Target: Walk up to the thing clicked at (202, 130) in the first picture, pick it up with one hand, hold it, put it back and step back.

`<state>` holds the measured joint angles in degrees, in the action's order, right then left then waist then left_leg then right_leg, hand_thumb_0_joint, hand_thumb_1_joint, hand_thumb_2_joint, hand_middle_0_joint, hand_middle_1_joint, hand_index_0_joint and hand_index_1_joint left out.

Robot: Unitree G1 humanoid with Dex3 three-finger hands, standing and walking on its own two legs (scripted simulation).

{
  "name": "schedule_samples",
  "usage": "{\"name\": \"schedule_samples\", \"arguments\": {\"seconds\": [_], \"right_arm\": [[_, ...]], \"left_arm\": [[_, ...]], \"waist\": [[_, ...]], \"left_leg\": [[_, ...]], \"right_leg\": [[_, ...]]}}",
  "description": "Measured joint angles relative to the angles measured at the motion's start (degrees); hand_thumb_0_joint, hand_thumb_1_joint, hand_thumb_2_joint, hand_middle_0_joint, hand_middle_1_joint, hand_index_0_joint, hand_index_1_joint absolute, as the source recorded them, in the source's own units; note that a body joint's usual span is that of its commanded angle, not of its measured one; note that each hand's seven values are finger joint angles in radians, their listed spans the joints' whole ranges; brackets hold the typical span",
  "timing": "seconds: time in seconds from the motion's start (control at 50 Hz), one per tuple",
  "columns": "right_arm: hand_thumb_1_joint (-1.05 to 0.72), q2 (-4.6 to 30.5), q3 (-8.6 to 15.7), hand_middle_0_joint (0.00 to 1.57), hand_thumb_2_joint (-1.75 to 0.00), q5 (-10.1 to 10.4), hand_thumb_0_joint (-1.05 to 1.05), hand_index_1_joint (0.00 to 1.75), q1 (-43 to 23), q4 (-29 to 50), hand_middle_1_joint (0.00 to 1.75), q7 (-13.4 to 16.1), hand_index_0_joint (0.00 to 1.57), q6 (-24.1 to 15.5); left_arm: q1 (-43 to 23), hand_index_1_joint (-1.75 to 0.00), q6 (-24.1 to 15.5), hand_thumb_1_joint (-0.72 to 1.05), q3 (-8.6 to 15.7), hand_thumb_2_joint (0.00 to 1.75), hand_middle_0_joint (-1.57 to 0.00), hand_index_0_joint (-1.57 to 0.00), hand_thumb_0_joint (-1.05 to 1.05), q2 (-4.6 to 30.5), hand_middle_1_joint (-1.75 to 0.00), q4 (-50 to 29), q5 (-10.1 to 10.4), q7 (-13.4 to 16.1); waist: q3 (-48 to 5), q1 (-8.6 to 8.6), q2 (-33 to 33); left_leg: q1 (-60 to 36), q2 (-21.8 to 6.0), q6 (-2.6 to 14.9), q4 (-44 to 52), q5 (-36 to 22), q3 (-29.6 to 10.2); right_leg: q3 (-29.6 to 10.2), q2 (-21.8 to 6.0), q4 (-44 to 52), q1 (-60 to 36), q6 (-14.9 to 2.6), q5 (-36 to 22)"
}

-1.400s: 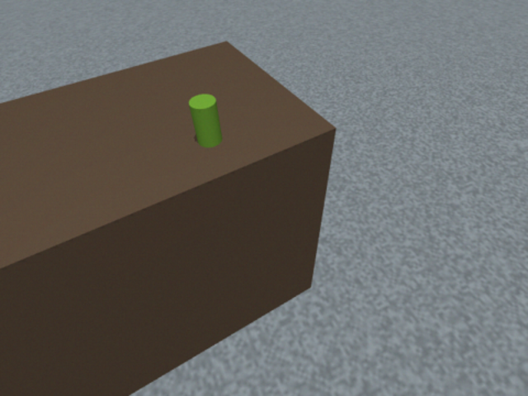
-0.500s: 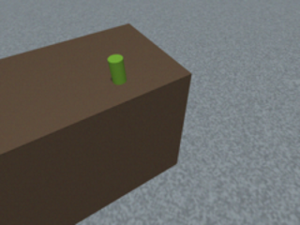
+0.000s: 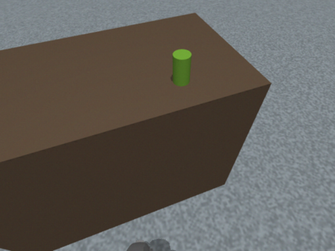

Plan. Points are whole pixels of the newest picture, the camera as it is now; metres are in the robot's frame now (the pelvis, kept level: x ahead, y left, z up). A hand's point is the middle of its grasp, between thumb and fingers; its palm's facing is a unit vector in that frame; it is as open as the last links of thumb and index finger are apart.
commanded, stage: walk up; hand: right
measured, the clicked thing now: (181, 68) +0.62 -0.01 +0.08
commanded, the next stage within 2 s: none
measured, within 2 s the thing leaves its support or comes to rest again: neither
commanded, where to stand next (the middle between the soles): +0.14 +0.04 m, yaw +20 degrees
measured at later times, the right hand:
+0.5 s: hand (256, 217) +0.24 -0.22 -0.17, palm faces -0.22 +0.89 -0.40, open 7.4 cm
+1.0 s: hand (239, 202) +0.28 -0.17 -0.14, palm faces -0.41 +0.81 -0.42, open 7.4 cm
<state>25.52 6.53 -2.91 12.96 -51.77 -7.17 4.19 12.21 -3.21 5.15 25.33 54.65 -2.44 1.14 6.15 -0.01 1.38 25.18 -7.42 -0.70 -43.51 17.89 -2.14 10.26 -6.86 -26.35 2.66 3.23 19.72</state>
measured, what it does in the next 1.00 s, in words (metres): steps on the spot, turning left: left foot, then right foot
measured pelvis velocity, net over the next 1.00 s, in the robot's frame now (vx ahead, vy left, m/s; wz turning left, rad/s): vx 0.08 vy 0.03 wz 0.40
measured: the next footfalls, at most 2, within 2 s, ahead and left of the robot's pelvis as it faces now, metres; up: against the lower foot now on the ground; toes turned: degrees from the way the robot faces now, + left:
left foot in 0.06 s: +0.13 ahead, +0.19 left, +0.00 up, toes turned +5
right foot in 0.46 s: +0.20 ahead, -0.06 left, +0.00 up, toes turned +9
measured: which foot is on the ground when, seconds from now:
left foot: up 0.00-0.04, down 0.06-0.50, up 0.52-0.82, down 0.84-1.00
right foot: down 0.00-0.08, up 0.10-0.44, down 0.46-0.88, up 0.90-1.00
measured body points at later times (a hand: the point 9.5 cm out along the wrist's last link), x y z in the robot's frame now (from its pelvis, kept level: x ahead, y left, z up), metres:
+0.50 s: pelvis +0.10 +0.03 -0.02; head +0.15 +0.03 +0.42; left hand +0.11 +0.37 -0.13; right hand +0.25 -0.26 -0.14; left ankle +0.09 +0.19 -0.73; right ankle +0.16 -0.06 -0.73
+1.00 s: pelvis +0.08 +0.03 -0.01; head +0.11 +0.06 +0.43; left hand +0.03 +0.35 -0.14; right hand +0.30 -0.21 -0.12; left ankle +0.06 +0.14 -0.73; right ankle +0.13 -0.10 -0.70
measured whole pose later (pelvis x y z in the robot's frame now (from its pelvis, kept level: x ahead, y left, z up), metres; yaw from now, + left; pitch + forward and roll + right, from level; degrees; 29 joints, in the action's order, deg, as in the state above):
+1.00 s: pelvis +0.08 +0.03 -0.01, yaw +23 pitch -2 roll +0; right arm 20.7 0.9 -0.9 11.6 -48.5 0.9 -0.9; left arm 11.9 2.5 3.5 23.4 49.9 0.6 -0.5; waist 6.7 -1.9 -2.6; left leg 18.1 1.5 1.2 -40.7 20.1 -2.1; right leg 1.9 -3.4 -54.3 22.0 -1.2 31.1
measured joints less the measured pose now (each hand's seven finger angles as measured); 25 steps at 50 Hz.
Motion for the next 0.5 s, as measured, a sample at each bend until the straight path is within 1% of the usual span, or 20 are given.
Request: {"name": "schedule_samples", "arguments": {"seconds": [0.04,0.06,0.08,0.1,0.12,0.14,0.16,0.18,0.2,0.24,0.32,0.4,0.46,0.48,0.5], "right_arm": [[-0.9,0.2,0.5,0.2,-0.9,0.6,0.0,0.3,0.6,0.9,0.3,-0.1,0.2,-0.7],[-0.9,0.3,0.7,0.2,-0.9,0.8,0.0,0.3,0.9,1.2,0.3,0.1,0.2,-1.3],[-0.9,-0.2,0.9,0.2,-0.9,0.9,0.0,0.3,0.8,1.3,0.3,0.5,0.2,-1.8],[-0.9,-0.6,0.9,0.2,-0.9,0.9,0.0,0.3,0.8,1.8,0.3,1.1,0.2,-2.4],[-0.9,-1.1,0.7,0.2,-0.9,1.1,0.0,0.3,1.2,2.3,0.3,1.7,0.2,-2.9],[-0.9,-1.7,0.2,0.2,-0.9,1.5,0.0,0.3,1.7,2.5,0.3,2.1,0.2,-3.2],[-0.9,-2.5,-0.4,0.2,-0.9,1.9,0.0,0.3,2.4,2.5,0.3,2.5,0.2,-3.3],[-0.9,-3.3,-1.1,0.2,-0.9,2.0,0.0,0.3,3.1,2.5,0.3,2.8,0.2,-3.4],[-0.9,-4.0,-1.8,0.2,-0.9,2.1,0.0,0.3,3.7,2.5,0.3,3.2,0.2,-3.4],[-0.9,-4.7,-2.9,0.21,-0.9,2.3,0.0,0.3,5.0,2.7,0.3,4.0,0.2,-4.0],[-0.9,-5.2,-3.9,0.21,-0.9,2.1,0.0,0.3,6.4,3.7,0.3,5.8,0.21,-5.0],[-0.9,-4.4,-4.1,0.21,-0.9,2.0,0.0,0.3,5.7,5.5,0.3,7.3,0.21,-5.0],[-0.9,-3.3,-4.1,0.21,-0.9,2.3,0.0,0.3,4.3,7.0,0.3,8.0,0.21,-4.2],[-0.9,-2.7,-3.9,0.21,-0.9,2.6,0.0,0.3,3.2,7.2,0.3,8.3,0.21,-3.8],[-0.9,-2.2,-3.6,0.21,-0.9,2.9,0.0,0.3,1.9,7.2,0.3,8.7,0.21,-3.5]], "left_arm": [[0.7,-0.3,0.3,0.9,0.3,0.89,-0.21,-0.21,0.01,1.2,-0.3,-0.6,-0.1,-0.4],[1.0,-0.3,0.6,0.9,0.3,0.89,-0.21,-0.21,0.01,1.7,-0.3,-0.8,-0.2,-0.5],[1.1,-0.3,1.1,0.9,0.5,0.89,-0.21,-0.21,0.01,2.5,-0.3,-0.9,-0.2,-0.6],[1.0,-0.3,1.7,0.9,0.6,0.89,-0.21,-0.2,0.01,2.8,-0.3,-1.1,-0.1,-0.6],[0.7,-0.3,2.3,0.9,0.5,0.89,-0.21,-0.2,0.01,2.8,-0.3,-1.2,0.2,-0.6],[0.2,-0.3,2.6,0.9,0.1,0.89,-0.21,-0.2,0.01,2.6,-0.3,-1.3,0.4,-0.7],[-0.4,-0.3,2.8,0.9,-0.4,0.89,-0.21,-0.2,0.01,2.5,-0.3,-1.6,0.6,-0.9],[-1.0,-0.3,2.6,0.9,-0.9,0.89,-0.2,-0.2,0.01,2.4,-0.3,-2.1,0.9,-1.2],[-1.3,-0.3,2.2,0.9,-1.2,0.89,-0.2,-0.2,0.01,2.1,-0.3,-2.7,1.3,-1.5],[-1.5,-0.3,1.6,0.9,-1.6,0.89,-0.2,-0.2,0.01,1.3,-0.3,-3.9,1.9,-2.0],[-1.1,-0.3,2.6,0.9,-1.8,0.89,-0.21,-0.2,0.01,-0.5,-0.3,-5.1,2.0,-2.2],[-0.4,-0.3,4.0,0.9,-1.3,0.89,-0.21,-0.2,0.01,-1.7,-0.3,-5.9,2.1,-2.0],[0.3,-0.3,4.4,0.9,-0.9,0.89,-0.21,-0.2,0.01,-2.0,-0.3,-6.3,1.9,-1.9],[0.1,-0.3,4.3,0.9,-0.7,0.89,-0.21,-0.2,0.01,-2.6,-0.3,-6.1,1.7,-1.8],[0.0,-0.3,4.2,0.9,-0.7,0.89,-0.21,-0.2,0.01,-3.2,-0.3,-6.2,1.5,-1.7]], "waist": [[0.0,-0.06,-0.5],[-0.3,0.03,-1.1],[0.2,0.03,-2.9],[0.6,0.18,-4.1],[0.9,0.74,-4.1],[1.0,1.38,-3.9],[1.0,1.75,-3.8],[1.1,1.83,-4.0],[1.1,1.7,-4.3],[1.0,1.38,-4.3],[0.9,1.14,-3.9],[1.2,0.91,-2.7],[0.7,0.25,-1.9],[1.1,-0.14,-0.6],[1.7,-0.14,0.5]], "left_leg": [[-1.8,-0.4,0.3,4.0,-2.6,1.1],[-2.7,0.4,-0.21,4.9,-3.7,1.8],[-2.7,2.2,-0.89,3.1,-3.0,2.8],[-2.4,3.5,-0.95,0.7,-1.5,3.4],[-2.1,4.2,-0.74,-0.8,-0.2,3.1],[-2.1,4.7,-0.34,-1.1,0.2,2.2],[-2.6,5.3,0.15,-0.1,0.0,1.4],[-3.5,5.8,0.59,1.6,-0.6,0.9],[-4.5,6.3,0.84,3.5,-1.3,0.6],[-6.2,7.2,0.9,6.4,-2.3,-0.1],[-7.9,8.6,0.74,8.2,-2.1,-1.7],[-6.9,9.0,0.14,5.0,0.3,-3.5],[-4.5,9.2,-0.98,0.5,3.1,-4.7],[-3.7,8.5,-1.17,-1.3,4.1,-5.4],[-2.6,8.3,-0.29,-3.6,4.1,-6.3]], "right_leg": [[0.6,-2.0,-4.3,0.5,0.91,3.3],[0.5,-3.5,-7.8,1.4,0.32,5.7],[-0.9,-5.9,-13.0,3.0,-1.33,7.9],[-3.7,-6.6,-20.3,5.6,-2.52,10.6],[-6.4,-5.0,-27.1,8.4,-3.32,13.0],[-8.0,-2.6,-32.3,11.0,-3.93,14.2],[-8.7,-0.6,-35.9,13.5,-4.41,14.2],[-8.9,0.7,-37.9,15.8,-4.77,13.1],[-8.8,1.4,-38.2,17.9,-5.09,11.6],[-8.3,2.0,-35.6,21.0,-5.43,8.9],[-8.2,2.7,-27.7,23.6,-5.06,6.1],[-8.1,4.0,-23.3,23.4,-5.38,3.0],[-7.7,5.3,-16.9,19.9,-6.11,-0.7],[-7.1,6.1,-16.6,19.6,-5.64,-0.2],[-6.1,6.5,-17.2,19.5,-5.46,0.3]]}}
